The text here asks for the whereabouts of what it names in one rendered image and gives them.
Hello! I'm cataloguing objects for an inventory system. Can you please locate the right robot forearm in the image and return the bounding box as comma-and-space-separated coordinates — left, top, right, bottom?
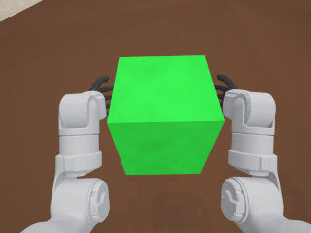
222, 89, 284, 212

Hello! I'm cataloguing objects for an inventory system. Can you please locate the left robot forearm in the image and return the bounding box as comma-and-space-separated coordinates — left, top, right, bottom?
50, 90, 107, 215

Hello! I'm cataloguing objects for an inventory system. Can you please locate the left robot hand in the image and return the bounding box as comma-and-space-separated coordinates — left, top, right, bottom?
89, 76, 114, 117

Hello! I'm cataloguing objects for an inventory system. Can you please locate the left robot upper arm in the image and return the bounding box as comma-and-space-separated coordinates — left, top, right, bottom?
20, 178, 110, 233

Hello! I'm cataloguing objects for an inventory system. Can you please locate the right robot upper arm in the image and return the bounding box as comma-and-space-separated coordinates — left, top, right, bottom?
220, 177, 311, 233

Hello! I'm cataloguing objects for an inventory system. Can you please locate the right robot hand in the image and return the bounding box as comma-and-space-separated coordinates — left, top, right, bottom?
214, 74, 238, 117

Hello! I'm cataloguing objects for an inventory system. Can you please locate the carton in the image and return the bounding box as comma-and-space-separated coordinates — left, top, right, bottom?
107, 55, 225, 175

